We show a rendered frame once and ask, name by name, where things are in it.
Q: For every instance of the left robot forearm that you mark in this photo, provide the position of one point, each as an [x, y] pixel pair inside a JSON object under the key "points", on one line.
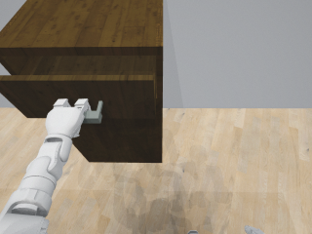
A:
{"points": [[34, 194]]}

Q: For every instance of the cabinet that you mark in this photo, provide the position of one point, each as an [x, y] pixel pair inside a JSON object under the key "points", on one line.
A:
{"points": [[69, 28]]}

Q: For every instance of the drawer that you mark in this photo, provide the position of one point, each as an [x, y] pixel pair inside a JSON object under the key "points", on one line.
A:
{"points": [[125, 84]]}

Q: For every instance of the robot left hand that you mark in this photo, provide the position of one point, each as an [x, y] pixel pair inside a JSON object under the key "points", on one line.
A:
{"points": [[66, 120]]}

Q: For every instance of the handle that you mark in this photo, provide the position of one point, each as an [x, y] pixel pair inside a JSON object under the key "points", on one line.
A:
{"points": [[93, 116]]}

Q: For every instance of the left robot upper arm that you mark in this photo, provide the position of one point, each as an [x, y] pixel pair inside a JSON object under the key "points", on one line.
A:
{"points": [[23, 224]]}

